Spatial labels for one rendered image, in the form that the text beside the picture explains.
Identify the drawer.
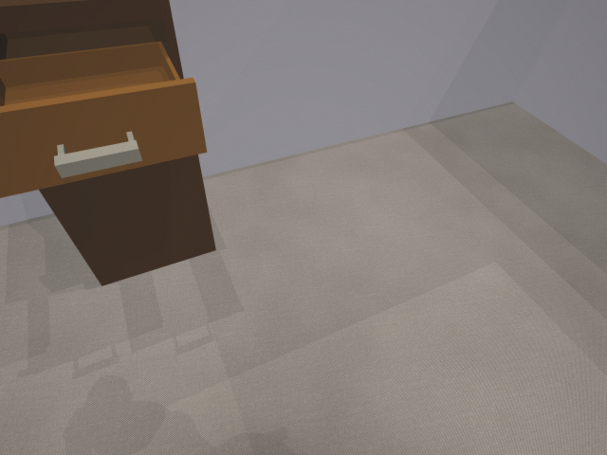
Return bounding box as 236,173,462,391
0,42,207,198

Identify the handle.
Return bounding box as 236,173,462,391
54,131,142,178

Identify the cabinet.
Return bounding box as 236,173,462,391
0,0,216,286

